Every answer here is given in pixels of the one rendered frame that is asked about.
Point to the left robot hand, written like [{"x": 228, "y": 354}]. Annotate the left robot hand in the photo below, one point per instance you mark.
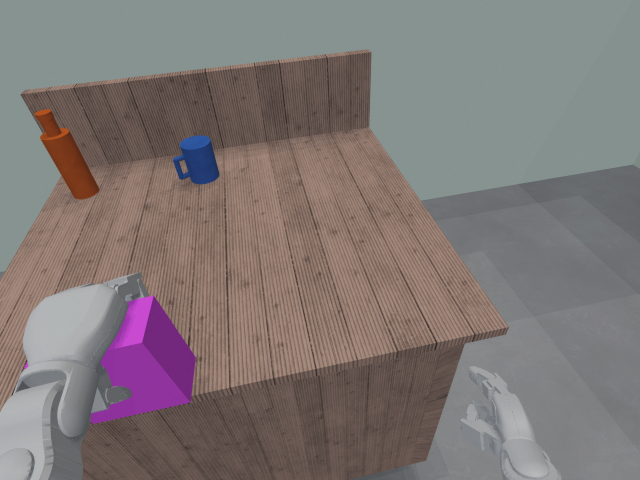
[{"x": 80, "y": 324}]

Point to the sponge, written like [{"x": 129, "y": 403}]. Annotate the sponge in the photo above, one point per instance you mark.
[{"x": 149, "y": 357}]

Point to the left robot forearm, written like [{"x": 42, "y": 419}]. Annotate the left robot forearm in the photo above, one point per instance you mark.
[{"x": 43, "y": 424}]

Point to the right robot forearm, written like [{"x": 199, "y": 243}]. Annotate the right robot forearm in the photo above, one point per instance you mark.
[{"x": 523, "y": 459}]

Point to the table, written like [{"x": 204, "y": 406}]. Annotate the table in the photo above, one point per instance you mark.
[{"x": 326, "y": 309}]

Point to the right robot hand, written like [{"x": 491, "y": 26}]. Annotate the right robot hand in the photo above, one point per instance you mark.
[{"x": 486, "y": 427}]

